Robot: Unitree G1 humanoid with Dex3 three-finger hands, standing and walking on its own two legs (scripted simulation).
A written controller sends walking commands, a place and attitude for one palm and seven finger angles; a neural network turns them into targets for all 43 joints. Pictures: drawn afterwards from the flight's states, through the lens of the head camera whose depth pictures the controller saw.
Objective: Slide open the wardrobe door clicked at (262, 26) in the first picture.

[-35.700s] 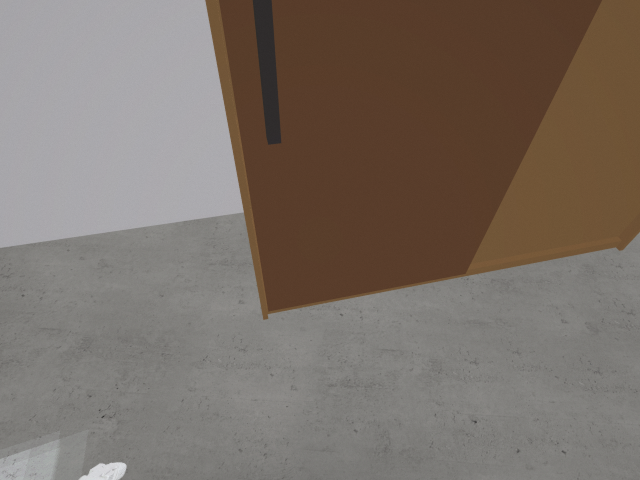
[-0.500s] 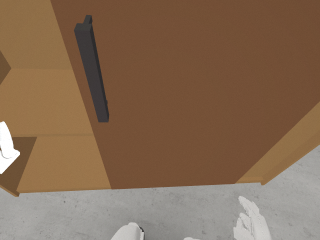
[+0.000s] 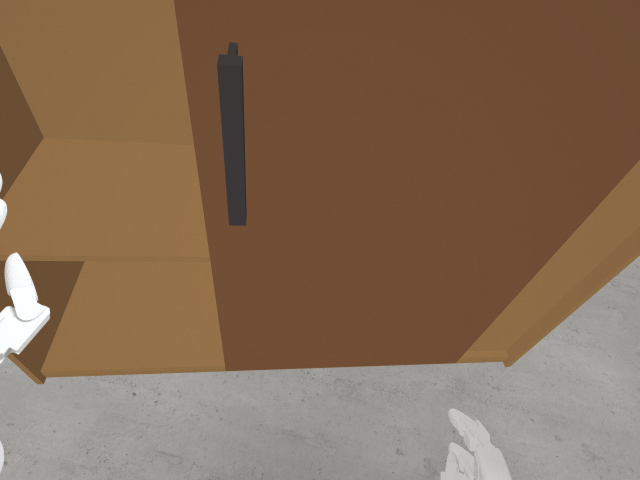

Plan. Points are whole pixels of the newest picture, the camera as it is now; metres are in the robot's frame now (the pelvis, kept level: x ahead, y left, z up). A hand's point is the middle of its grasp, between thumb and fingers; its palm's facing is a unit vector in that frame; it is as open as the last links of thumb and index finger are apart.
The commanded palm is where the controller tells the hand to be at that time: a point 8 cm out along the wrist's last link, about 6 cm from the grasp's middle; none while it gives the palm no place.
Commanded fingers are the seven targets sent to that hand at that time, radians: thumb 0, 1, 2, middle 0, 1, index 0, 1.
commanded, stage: stop stepping back and stand still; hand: left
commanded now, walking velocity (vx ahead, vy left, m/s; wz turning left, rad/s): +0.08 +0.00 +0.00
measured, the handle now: (235, 144) +0.51 +0.18 +0.14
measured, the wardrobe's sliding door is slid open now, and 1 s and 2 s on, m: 0.53 0.53 0.53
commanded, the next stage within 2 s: let the arm hang, fingers relaxed in 0.50 s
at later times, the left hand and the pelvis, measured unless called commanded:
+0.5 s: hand (62, 332) +0.19 +0.26 +0.16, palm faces +0.32 -0.82 -0.47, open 7.4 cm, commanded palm +0.15 +0.30 +0.17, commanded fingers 0.00 0.90 0.90 -0.20 -0.30 -0.20 -0.30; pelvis -0.03 +0.01 -0.01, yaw -7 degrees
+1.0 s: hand out of the picture -0.02 +0.19 -0.20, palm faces -0.09 -0.98 -0.16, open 7.1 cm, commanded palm none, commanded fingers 0.00 0.90 0.90 -0.20 -0.30 -0.20 -0.30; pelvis -0.03 +0.01 -0.02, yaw -3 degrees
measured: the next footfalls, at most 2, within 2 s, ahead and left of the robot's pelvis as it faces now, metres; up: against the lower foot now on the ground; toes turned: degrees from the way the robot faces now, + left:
right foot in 0.08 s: -0.02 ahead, -0.10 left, +0.00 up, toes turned -8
right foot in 0.86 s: -0.01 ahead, -0.13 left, +0.00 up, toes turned -1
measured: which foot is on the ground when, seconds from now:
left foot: down 0.00-1.00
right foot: up 0.00-0.06, down 0.08-0.62, up 0.64-0.84, down 0.86-1.00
